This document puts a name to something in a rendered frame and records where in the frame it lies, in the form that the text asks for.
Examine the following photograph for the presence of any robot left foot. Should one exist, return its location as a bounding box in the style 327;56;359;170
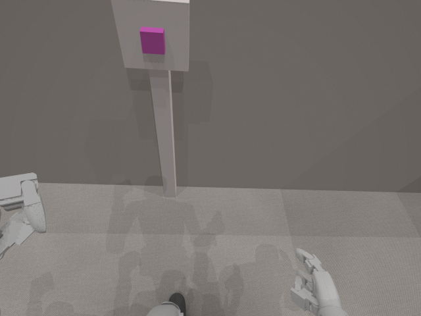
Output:
169;293;186;316

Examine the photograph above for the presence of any left robot hand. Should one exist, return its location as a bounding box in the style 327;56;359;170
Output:
0;172;46;259

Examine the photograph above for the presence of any right robot hand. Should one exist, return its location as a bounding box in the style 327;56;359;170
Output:
291;248;342;316

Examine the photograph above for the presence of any panel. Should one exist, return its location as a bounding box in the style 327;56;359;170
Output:
111;0;189;198

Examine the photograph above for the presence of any left robot shin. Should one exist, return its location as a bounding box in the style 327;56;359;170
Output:
161;302;180;310

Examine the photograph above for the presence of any button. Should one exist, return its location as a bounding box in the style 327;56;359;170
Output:
140;27;166;55

